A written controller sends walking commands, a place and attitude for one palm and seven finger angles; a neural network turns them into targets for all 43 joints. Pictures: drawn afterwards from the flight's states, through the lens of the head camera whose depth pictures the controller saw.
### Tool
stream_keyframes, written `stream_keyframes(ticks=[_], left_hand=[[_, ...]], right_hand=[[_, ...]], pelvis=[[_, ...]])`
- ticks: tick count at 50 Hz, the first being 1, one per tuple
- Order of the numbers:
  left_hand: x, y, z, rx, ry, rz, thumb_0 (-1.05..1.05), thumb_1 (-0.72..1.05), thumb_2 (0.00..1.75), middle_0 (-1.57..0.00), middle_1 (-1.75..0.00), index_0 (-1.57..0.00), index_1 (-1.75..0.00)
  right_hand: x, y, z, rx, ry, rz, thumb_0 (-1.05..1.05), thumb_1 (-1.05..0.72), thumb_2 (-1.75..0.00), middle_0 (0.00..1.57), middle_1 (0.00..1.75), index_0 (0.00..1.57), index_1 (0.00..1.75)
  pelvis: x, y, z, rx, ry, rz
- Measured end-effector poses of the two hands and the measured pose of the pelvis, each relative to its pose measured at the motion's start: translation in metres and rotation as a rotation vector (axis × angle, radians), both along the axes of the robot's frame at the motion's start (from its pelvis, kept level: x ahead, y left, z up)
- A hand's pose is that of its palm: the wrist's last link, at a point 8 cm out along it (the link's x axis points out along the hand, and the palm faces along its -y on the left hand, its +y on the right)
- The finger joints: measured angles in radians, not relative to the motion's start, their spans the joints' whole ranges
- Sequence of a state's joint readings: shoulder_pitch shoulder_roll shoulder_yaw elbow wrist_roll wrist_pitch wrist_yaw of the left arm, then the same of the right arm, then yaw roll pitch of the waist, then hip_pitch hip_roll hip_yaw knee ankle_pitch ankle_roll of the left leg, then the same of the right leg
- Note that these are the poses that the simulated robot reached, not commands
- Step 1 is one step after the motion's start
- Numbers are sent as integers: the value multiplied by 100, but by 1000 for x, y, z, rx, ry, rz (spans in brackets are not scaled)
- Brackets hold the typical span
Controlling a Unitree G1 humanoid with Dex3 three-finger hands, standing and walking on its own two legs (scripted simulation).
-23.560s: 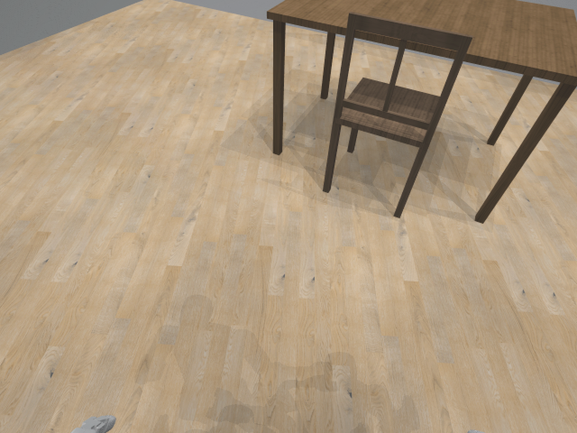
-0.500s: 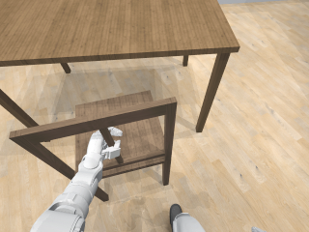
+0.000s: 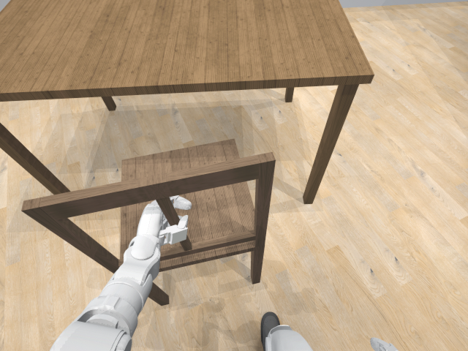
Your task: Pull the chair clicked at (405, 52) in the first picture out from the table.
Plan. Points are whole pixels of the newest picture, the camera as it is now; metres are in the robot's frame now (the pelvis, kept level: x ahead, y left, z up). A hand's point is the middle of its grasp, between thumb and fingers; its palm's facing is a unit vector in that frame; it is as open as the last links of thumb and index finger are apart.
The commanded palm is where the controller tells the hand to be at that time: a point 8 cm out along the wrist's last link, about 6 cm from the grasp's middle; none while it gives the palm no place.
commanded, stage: step backward, pulling the chair out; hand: left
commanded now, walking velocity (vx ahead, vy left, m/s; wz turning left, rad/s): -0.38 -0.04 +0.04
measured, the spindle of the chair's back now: (176, 225) +0.37 +0.13 -0.10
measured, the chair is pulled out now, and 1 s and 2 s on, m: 0.24 0.24 0.24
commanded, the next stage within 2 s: stop walking, hand still on the chair in 1.40 s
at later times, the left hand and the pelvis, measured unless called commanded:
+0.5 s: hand (181, 229) +0.35 +0.11 -0.06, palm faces -0.07 -0.97 -0.22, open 5.3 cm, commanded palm +0.35 +0.16 -0.05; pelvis +0.00 +0.01 +0.00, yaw +0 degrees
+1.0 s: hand (181, 228) +0.35 +0.11 -0.06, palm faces -0.06 -0.97 -0.22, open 5.4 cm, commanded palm +0.35 +0.16 -0.05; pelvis +0.00 +0.00 +0.00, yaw +0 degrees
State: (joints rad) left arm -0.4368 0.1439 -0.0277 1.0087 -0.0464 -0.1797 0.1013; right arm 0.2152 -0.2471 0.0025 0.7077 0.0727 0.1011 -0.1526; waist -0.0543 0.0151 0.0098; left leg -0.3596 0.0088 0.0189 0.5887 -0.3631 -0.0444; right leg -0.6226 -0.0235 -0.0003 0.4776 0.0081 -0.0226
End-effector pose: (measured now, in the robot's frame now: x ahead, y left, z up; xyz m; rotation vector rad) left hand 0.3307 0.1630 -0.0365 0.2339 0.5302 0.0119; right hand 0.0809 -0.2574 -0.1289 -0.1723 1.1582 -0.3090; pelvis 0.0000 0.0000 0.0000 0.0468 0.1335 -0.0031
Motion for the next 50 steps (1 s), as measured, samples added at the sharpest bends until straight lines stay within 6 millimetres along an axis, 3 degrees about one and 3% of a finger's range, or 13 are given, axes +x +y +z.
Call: stream_keyframes(ticks=[16,32,50], left_hand=[[0,0,0,-4,2,-3,1,66,80,-27,-125,-50,-144],[1,1,0,-4,6,-16,1,65,81,-27,-126,-50,-144],[1,1,0,-3,9,-7,2,65,82,-27,-126,-50,-144]], right_hand=[[1,-3,3,-18,2,10,1,-90,-90,20,30,20,30],[-1,6,-1,4,22,3,1,-90,-90,20,30,20,30],[-4,-2,3,-14,8,-3,1,-90,-90,20,30,20,30]], pelvis=[[-5,4,1,-1,1,8],[5,3,1,-8,-7,3],[-2,3,0,-4,-10,3]])
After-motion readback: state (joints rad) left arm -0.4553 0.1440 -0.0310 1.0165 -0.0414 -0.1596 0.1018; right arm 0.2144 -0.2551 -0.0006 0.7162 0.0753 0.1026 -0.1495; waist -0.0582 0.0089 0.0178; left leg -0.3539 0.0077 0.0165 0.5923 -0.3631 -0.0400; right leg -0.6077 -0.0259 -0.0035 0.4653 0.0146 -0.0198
